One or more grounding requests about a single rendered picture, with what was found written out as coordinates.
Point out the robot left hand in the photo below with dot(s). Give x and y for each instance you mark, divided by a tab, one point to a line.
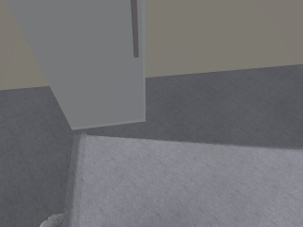
53	220

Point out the fridge door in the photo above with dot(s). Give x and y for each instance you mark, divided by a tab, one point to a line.
85	49

